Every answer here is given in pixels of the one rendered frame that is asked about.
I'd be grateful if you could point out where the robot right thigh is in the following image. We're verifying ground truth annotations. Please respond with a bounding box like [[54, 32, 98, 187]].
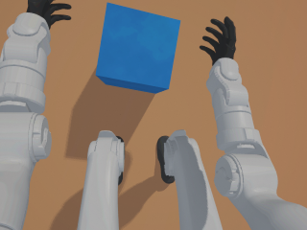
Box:
[[164, 135, 223, 230]]

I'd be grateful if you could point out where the left robot hand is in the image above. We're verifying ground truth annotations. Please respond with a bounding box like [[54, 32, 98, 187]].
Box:
[[26, 0, 72, 30]]

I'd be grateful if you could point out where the right robot hand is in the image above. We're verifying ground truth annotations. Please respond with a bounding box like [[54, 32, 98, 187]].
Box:
[[200, 17, 237, 66]]

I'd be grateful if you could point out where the carton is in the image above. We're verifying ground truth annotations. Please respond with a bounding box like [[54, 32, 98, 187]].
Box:
[[95, 2, 180, 94]]

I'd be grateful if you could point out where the right robot forearm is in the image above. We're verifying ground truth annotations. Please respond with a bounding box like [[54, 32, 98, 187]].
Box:
[[206, 57, 278, 186]]

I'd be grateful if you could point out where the left robot forearm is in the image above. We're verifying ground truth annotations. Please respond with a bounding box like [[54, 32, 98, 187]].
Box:
[[0, 12, 51, 114]]

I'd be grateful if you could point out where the right robot upper arm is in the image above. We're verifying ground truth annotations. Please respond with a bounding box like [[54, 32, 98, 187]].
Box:
[[214, 153, 307, 230]]

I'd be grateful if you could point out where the left robot foot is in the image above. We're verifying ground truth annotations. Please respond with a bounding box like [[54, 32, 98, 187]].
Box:
[[116, 136, 125, 185]]

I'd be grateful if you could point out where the left robot upper arm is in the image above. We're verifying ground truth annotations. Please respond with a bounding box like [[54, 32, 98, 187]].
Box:
[[0, 112, 52, 230]]

